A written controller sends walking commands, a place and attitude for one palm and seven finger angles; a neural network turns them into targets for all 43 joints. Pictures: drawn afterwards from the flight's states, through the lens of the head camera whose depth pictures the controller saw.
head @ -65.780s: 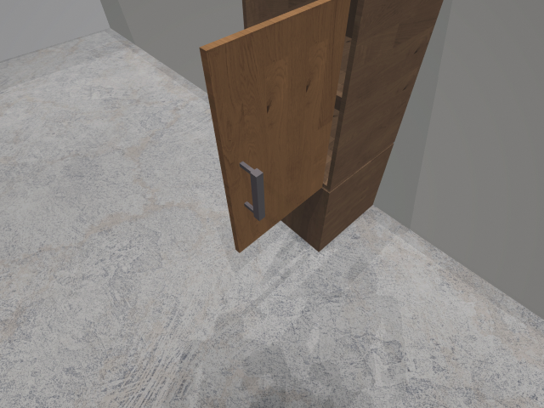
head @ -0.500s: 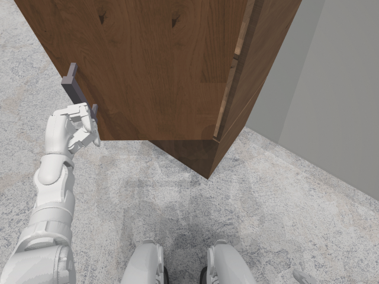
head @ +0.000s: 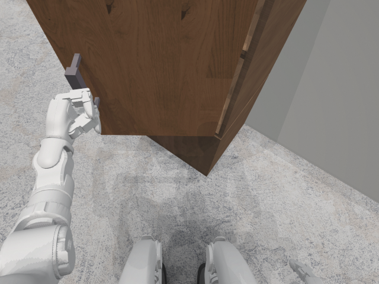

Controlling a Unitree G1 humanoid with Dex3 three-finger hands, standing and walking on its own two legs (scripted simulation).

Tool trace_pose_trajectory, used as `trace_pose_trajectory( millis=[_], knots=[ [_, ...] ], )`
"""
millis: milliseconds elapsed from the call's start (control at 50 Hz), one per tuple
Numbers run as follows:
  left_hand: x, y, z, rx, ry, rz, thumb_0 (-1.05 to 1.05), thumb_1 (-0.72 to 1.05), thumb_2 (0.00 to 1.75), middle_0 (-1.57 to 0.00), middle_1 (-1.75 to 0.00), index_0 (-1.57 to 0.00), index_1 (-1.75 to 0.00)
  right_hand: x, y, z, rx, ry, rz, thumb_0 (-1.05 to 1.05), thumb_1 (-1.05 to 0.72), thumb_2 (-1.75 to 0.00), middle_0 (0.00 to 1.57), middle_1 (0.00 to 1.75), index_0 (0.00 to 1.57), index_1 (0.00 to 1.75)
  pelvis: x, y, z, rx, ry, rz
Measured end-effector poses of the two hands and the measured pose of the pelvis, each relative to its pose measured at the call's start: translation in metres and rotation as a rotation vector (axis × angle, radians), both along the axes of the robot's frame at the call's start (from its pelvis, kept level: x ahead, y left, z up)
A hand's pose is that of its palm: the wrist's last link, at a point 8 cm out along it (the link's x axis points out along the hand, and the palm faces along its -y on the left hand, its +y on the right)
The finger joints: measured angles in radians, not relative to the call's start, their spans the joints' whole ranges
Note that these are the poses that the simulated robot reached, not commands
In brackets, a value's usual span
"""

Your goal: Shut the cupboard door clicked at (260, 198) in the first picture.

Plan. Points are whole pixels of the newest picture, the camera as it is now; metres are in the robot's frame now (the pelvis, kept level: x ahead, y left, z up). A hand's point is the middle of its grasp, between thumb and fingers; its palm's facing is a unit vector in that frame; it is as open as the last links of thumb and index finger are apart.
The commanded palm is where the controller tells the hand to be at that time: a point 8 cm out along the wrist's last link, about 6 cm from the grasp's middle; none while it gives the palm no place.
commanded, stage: push the door shut along its arc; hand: left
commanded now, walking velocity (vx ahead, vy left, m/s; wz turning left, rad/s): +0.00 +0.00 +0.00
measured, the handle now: (86, 89) +0.52 +0.23 +0.03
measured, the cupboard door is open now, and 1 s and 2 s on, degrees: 36 18 13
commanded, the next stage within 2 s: pull the fist back off the door in 1.36 s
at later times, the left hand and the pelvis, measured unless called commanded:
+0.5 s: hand (99, 100) +0.49 +0.19 +0.04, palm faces -0.14 -0.99 -0.06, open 3.1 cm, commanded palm +0.50 +0.21 +0.04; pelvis -0.01 +0.00 -0.01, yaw +0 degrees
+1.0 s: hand (120, 75) +0.56 +0.16 +0.05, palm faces -0.27 -0.96 -0.04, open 3.1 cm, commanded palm +0.58 +0.17 +0.04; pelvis -0.01 +0.01 -0.03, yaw -3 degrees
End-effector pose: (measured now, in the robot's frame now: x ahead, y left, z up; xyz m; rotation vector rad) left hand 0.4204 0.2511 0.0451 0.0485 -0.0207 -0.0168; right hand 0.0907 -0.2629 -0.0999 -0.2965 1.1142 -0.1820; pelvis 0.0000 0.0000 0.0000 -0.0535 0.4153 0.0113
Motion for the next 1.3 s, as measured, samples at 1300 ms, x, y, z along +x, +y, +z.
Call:
trace_pose_trajectory(
  millis=[1300],
  knots=[
    [0.168, -0.053, 0.002, 0.009, 0.081, -0.312, -0.02, 0.87, 0.92, -1.29, -1.5, -1.29, -1.5, -0.142, 0.018, -0.019, -0.051, 0.338, -0.21, 0.01, -0.9, -0.9, 0.2, 0.3, 0.2, 0.3, -0.005, 0.009, -0.043, -0.054, 0.182, -0.041]
  ],
)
